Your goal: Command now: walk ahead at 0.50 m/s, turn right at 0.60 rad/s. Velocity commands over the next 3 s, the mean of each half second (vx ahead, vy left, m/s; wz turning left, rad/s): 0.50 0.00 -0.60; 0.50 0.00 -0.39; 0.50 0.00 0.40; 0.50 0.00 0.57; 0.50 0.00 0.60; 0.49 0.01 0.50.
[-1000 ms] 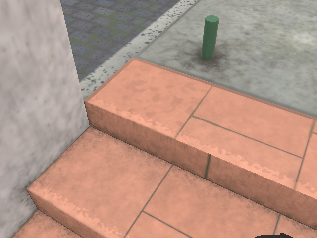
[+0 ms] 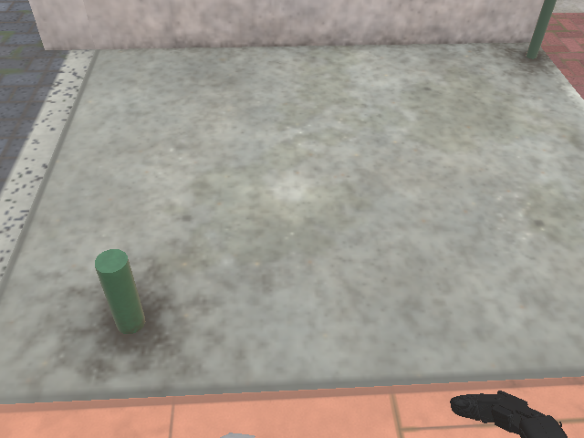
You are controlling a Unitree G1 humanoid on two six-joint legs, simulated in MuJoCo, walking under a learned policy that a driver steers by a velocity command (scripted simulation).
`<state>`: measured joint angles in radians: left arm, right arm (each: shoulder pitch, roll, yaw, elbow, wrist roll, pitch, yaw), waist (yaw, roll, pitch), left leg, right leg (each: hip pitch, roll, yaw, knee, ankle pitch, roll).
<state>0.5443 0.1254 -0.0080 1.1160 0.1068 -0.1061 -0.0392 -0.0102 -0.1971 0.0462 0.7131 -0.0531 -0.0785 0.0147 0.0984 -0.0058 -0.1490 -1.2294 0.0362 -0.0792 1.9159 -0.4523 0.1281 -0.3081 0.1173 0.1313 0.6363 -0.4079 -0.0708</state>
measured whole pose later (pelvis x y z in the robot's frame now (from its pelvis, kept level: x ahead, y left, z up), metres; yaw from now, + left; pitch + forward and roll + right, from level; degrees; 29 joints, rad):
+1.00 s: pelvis +0.52 -0.10 +0.18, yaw -28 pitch +2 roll -2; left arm 0.30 0.20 0.10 1.04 0.04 -0.08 0.00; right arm 0.36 -0.19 -0.04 1.04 -0.08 -0.10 0.07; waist 0.01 0.00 -0.07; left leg -0.38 0.13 -0.03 1.31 -0.32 0.08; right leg -0.26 0.07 -0.08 0.49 -0.27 -0.07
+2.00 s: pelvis +1.06 -0.26 +0.18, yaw +5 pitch +3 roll -2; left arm 0.17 0.23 0.08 0.71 0.01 -0.10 0.01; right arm 0.27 -0.28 -0.09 0.70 0.02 -0.03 -0.01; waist 0.00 0.05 -0.01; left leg -0.55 -0.01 -0.07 1.25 -0.37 0.03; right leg -0.32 0.04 -0.01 0.46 -0.19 -0.02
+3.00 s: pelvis +1.56 -0.06 +0.18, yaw +37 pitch +1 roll -1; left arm 0.25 0.26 0.06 0.79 0.01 -0.11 0.00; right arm 0.24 -0.30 -0.07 0.67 0.01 -0.04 -0.01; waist 0.04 0.04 0.02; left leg -0.52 -0.02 -0.09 1.16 -0.35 0.01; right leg -0.26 0.03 -0.01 0.42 -0.19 -0.02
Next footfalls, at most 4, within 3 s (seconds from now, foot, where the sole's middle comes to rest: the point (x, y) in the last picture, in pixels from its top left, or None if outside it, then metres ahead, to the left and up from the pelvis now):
0.14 left None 0.29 0.17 -0.59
0.84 right None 0.51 -0.19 -0.59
1.36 left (399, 283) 0.93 -0.15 -0.59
1.84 right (477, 230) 1.14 -0.37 -0.59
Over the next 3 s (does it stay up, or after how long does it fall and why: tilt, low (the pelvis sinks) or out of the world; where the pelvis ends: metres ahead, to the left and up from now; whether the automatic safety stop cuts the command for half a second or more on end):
stays up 1.56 -0.06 0.18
